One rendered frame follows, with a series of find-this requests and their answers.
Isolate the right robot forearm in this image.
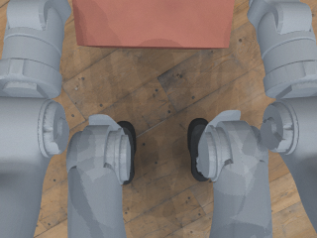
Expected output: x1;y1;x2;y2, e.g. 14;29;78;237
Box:
247;0;317;100

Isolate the robot left upper arm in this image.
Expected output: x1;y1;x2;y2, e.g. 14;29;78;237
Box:
0;96;69;238

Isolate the left robot forearm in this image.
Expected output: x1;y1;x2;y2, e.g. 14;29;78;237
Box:
0;0;71;99

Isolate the robot right upper arm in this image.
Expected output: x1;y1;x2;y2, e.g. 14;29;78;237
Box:
260;96;317;233

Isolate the right robot thigh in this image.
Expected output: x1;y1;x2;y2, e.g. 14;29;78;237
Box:
200;120;273;238

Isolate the right robot shin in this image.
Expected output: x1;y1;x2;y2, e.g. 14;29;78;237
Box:
196;110;269;179

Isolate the carton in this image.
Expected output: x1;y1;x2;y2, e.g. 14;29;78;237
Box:
71;0;235;50

